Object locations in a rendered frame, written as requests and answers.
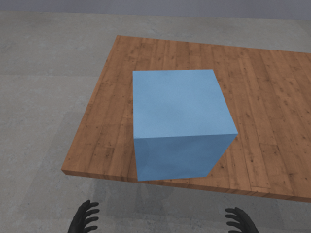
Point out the table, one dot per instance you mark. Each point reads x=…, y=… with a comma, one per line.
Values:
x=268, y=95

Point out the left robot hand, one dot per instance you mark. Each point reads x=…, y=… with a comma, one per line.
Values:
x=80, y=219

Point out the right robot hand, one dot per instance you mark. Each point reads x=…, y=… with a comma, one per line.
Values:
x=245, y=224

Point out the carton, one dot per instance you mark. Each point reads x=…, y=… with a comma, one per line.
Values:
x=181, y=123

